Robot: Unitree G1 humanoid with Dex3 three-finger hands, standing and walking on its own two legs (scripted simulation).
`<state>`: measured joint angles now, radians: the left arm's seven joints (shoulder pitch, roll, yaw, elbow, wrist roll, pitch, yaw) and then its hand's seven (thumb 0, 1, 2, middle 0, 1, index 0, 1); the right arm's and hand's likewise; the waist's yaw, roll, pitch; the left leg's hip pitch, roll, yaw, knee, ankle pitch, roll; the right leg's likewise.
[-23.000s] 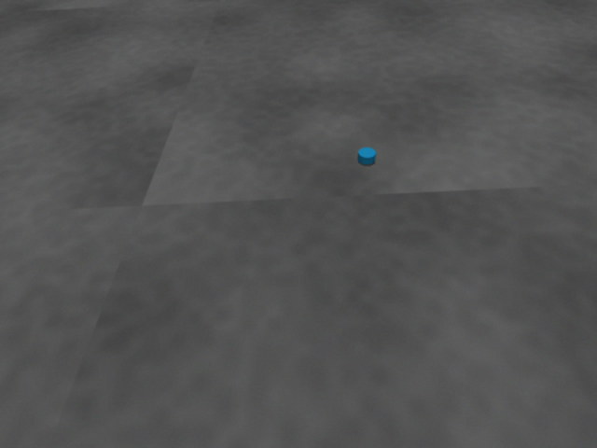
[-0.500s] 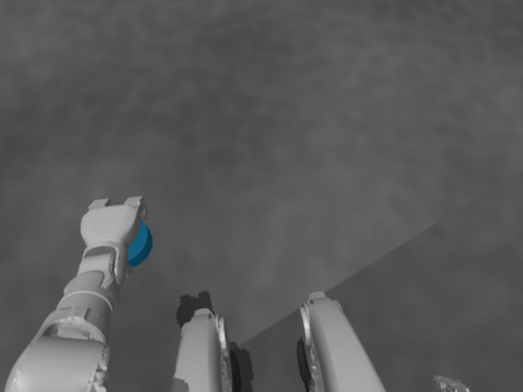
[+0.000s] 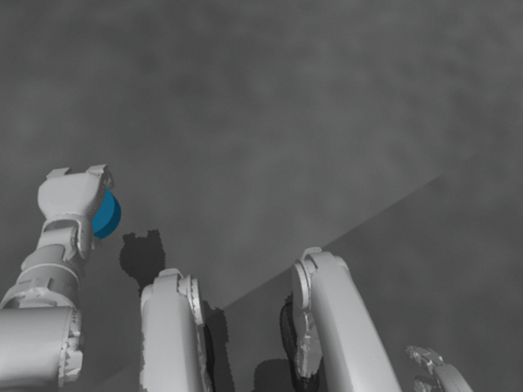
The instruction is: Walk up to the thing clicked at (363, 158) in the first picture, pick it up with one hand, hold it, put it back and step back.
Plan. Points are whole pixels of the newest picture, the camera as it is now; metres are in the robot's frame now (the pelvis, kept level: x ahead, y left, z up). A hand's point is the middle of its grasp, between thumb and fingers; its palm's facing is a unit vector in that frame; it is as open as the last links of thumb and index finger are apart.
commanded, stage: crouch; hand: left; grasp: from above
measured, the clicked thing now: (88, 211) +0.43 +0.27 -0.18
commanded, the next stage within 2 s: lower in 0.68 s
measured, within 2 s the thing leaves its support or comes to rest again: neither
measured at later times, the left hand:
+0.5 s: hand (102, 219) +0.43 +0.26 -0.24, palm faces -0.45 -0.04 -0.89, open 11.5 cm
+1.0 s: hand (110, 222) +0.44 +0.27 -0.29, palm faces -0.47 -0.06 -0.88, open 11.5 cm
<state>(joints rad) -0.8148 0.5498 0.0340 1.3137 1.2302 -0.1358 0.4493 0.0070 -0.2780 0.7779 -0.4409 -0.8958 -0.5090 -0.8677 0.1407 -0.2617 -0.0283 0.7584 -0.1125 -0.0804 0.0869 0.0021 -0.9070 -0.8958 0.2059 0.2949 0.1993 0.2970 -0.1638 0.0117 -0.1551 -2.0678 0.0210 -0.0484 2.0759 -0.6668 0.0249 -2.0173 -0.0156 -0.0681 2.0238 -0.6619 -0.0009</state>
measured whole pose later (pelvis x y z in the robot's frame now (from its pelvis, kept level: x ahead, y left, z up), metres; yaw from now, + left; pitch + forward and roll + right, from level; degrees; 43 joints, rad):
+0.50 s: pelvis -0.01 +0.00 -0.07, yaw -2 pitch +35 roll -6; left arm -0.91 0.64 0.08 1.45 1.26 -0.18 0.45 0.01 -0.26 0.76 -0.43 -0.89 -0.50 -0.86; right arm 0.16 -0.26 0.00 0.79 -0.15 -0.09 0.13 0.00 -0.91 -0.90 0.21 0.30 0.20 0.30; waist -0.20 0.00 -0.09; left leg -2.26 0.03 -0.06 2.31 -0.67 0.03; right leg -2.20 -0.01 -0.08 2.24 -0.65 0.00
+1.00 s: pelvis -0.01 +0.00 -0.10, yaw -3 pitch +33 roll -7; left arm -0.93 0.70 0.10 1.52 1.27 -0.21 0.48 0.00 -0.25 0.75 -0.44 -0.86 -0.51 -0.84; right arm 0.14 -0.28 0.05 0.78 -0.17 -0.11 0.15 0.00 -0.91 -0.90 0.21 0.30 0.20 0.30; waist -0.23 -0.03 -0.03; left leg -2.32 0.03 -0.09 2.42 -0.69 0.03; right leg -2.26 0.00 -0.11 2.33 -0.66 0.00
